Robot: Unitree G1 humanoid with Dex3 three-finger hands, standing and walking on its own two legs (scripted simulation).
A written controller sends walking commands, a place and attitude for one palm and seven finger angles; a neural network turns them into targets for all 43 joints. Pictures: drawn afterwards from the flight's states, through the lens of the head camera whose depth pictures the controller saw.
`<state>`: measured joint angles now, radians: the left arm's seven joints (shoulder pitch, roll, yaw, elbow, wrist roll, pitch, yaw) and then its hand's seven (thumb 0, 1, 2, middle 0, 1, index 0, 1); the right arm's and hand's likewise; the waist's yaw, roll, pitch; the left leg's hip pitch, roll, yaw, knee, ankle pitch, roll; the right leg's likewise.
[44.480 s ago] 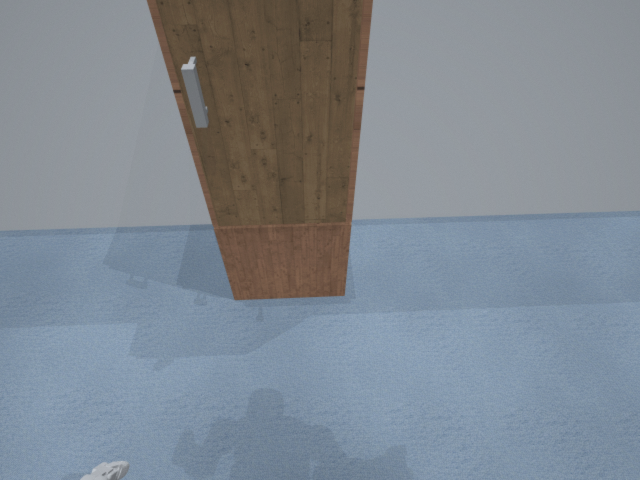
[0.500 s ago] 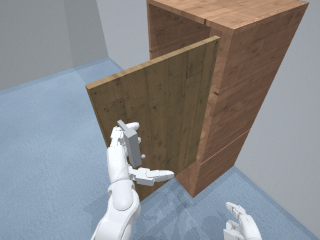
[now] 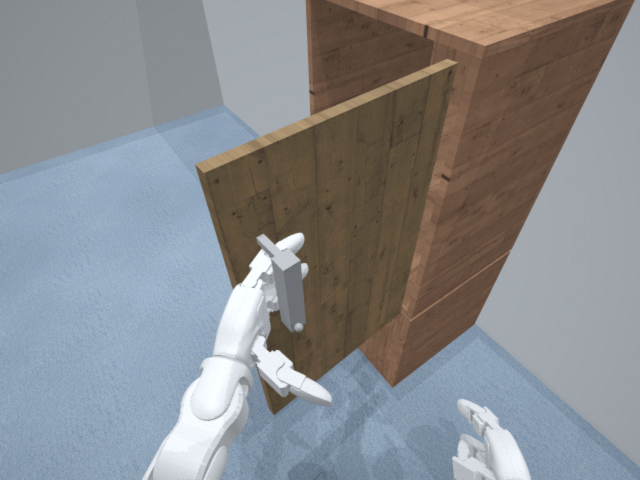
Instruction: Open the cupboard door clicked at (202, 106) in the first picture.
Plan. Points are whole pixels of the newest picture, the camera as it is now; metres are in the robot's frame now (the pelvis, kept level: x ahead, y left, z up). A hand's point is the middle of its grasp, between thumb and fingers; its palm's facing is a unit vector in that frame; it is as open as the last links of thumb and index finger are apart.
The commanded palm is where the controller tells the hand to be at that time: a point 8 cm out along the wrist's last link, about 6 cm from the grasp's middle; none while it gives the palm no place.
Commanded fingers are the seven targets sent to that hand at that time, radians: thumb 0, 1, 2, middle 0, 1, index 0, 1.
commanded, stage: slide the hand sideways off the handle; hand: left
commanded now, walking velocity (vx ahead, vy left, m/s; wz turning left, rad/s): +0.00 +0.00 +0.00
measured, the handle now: (279, 282) +0.32 +0.07 +0.10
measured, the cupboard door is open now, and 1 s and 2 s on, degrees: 94 94 94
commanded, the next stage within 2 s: draw the hand back to the body in 0.98 s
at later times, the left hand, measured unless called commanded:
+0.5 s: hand (269, 358) +0.22 +0.07 +0.10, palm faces -0.09 -1.00 -0.01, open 16.2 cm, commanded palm +0.20 +0.13 +0.10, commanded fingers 0.00 -0.50 0.30 -0.15 -0.30 -0.15 -0.30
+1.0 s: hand (214, 379) +0.20 +0.13 +0.09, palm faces -0.03 -1.00 -0.04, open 16.1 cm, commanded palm +0.17 +0.18 +0.10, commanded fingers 0.00 -0.50 0.30 -0.15 -0.30 -0.15 -0.30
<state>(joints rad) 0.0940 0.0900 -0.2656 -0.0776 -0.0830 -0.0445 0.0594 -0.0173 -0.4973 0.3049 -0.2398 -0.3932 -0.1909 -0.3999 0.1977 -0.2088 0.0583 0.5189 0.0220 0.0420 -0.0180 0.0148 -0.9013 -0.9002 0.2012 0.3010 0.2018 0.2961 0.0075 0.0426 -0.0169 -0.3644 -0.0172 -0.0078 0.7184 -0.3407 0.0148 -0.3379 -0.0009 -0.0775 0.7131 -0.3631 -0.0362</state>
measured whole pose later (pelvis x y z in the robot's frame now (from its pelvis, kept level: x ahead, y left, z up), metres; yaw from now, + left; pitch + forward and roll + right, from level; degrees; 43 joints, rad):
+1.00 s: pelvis +0.03 -0.02 -0.01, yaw -1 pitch +4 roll +0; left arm 0.63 0.20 0.04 -0.42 -0.24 -0.15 -0.15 -0.02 -0.50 0.31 -0.19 -0.31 -0.18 -0.31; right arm 0.28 -0.23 0.03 0.45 0.04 -0.10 -0.04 0.02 -0.90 -0.90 0.20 0.30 0.20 0.30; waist 0.01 0.05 -0.10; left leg -0.48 0.01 -0.01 0.83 -0.43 -0.01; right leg -0.45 0.03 -0.08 0.81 -0.44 -0.05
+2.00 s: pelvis +0.03 +0.02 +0.02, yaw -2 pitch -3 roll -1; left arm 0.56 0.32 0.20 -0.47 -0.06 -0.04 0.12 -0.01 0.11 0.57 -0.18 -0.30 -0.18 -0.30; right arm 0.22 -0.21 0.06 0.59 0.01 -0.11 -0.09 0.02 -0.90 -0.90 0.20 0.30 0.20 0.30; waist 0.06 0.05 0.01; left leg -0.17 -0.01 0.02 0.51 -0.29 0.03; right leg -0.14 0.01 -0.04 0.47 -0.28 -0.01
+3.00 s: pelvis +0.02 +0.01 +0.03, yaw -4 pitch -1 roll -1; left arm 0.52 0.37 0.37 -0.40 -0.06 -0.14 0.12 0.01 0.89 0.90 -0.21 -0.30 -0.21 -0.30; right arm 0.16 -0.25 0.00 0.59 0.02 -0.02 -0.06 0.01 -0.90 -0.90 0.20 0.30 0.20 0.30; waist 0.02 0.07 0.02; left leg -0.20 0.02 0.04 0.44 -0.24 0.02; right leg -0.17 0.04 -0.02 0.38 -0.20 -0.02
